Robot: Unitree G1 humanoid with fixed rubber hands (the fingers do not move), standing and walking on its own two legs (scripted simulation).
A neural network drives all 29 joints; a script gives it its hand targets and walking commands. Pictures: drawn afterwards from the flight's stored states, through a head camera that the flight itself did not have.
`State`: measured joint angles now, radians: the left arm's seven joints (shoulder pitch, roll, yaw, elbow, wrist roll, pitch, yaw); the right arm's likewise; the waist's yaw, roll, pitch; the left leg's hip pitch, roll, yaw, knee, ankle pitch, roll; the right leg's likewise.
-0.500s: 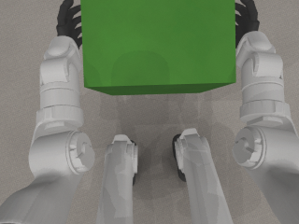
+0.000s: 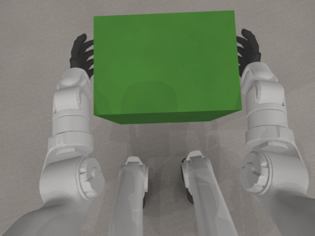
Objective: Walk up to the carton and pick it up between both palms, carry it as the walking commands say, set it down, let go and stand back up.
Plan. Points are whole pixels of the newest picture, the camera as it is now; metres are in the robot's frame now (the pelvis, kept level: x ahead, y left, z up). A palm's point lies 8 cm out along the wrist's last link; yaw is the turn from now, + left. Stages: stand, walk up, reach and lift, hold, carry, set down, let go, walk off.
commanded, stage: reach and lift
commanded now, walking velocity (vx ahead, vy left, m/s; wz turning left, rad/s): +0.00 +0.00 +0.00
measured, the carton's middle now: (164, 80) +0.49 -0.02 -0.15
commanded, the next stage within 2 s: none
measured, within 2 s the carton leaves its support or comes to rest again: neither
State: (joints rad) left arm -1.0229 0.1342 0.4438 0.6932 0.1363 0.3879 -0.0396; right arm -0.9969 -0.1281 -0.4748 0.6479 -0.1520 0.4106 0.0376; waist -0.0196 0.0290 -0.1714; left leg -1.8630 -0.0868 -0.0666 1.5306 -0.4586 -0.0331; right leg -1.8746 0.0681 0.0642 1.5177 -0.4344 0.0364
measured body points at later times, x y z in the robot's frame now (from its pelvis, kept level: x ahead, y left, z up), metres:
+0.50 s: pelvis +0.02 +0.00 +0.07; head +0.25 -0.01 +0.45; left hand +0.49 +0.17 +0.00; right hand +0.47 -0.21 +0.00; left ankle +0.09 +0.12 -0.52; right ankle +0.10 -0.12 -0.52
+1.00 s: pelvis +0.04 +0.00 +0.13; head +0.23 -0.01 +0.54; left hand +0.47 +0.17 +0.07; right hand +0.45 -0.21 +0.07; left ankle +0.09 +0.12 -0.52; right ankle +0.10 -0.13 -0.52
